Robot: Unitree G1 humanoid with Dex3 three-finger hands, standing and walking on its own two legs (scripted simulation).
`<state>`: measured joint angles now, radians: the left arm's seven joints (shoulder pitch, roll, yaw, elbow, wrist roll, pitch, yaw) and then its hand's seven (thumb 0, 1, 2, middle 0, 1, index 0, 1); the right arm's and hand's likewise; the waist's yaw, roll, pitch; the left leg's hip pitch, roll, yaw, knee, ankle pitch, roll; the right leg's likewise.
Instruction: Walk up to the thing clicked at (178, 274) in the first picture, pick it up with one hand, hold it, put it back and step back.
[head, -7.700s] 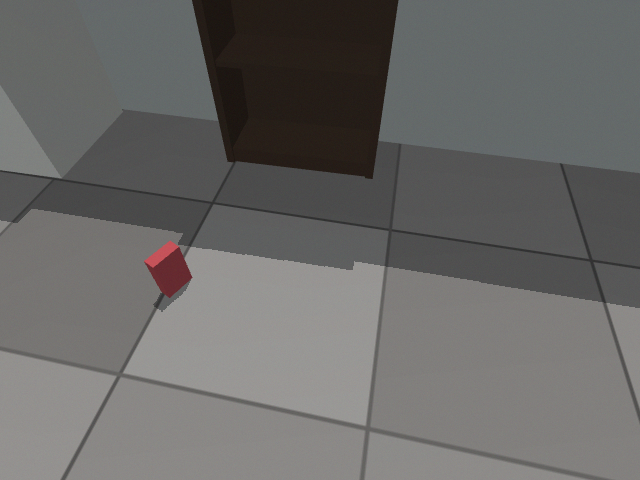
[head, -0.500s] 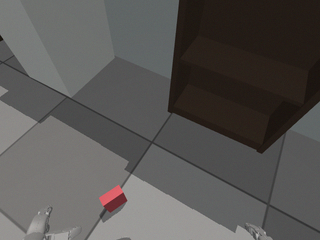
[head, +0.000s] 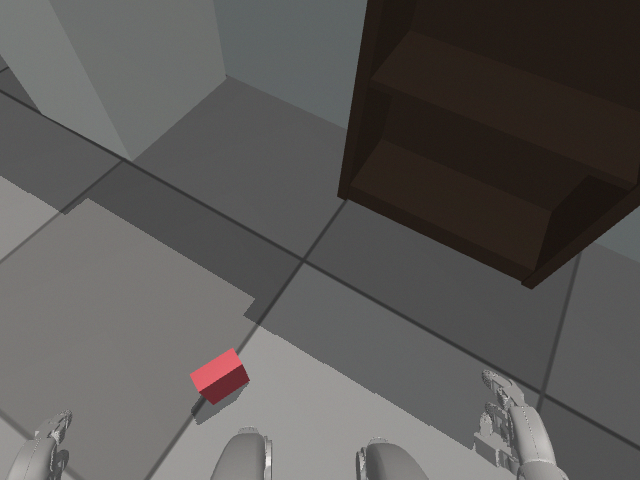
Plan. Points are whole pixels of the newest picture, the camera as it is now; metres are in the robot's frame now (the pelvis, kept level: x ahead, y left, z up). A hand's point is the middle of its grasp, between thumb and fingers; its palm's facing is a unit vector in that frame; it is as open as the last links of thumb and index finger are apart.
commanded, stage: go down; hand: left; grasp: from the side
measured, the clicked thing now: (222, 377) +0.36 +0.22 -0.60
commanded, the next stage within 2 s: none
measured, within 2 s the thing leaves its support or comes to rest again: neither
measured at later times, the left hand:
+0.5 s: hand (80, 442) +0.19 +0.34 -0.18, palm faces +0.18 -0.95 -0.24, open 17.5 cm
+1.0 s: hand (80, 402) +0.25 +0.39 -0.25, palm faces +0.20 -0.97 -0.16, open 17.3 cm
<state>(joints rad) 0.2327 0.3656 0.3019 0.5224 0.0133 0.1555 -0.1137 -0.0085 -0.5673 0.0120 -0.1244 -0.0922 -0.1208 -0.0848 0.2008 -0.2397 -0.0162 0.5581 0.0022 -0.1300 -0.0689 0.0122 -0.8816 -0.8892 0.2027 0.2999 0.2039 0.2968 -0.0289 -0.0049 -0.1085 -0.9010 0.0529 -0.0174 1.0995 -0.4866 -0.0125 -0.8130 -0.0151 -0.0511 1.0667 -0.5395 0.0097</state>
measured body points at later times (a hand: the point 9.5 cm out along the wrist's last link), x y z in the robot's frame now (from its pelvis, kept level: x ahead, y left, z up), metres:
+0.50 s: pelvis -0.03 +0.00 -0.10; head +0.12 +0.04 +0.33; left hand +0.18 +0.39 -0.17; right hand +0.16 -0.25 -0.19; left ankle +0.02 +0.12 -0.66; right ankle -0.01 -0.13 -0.66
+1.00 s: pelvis -0.07 +0.00 -0.21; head +0.13 +0.04 +0.19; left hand +0.24 +0.44 -0.23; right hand +0.10 -0.27 -0.32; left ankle +0.02 +0.12 -0.66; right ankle -0.01 -0.13 -0.66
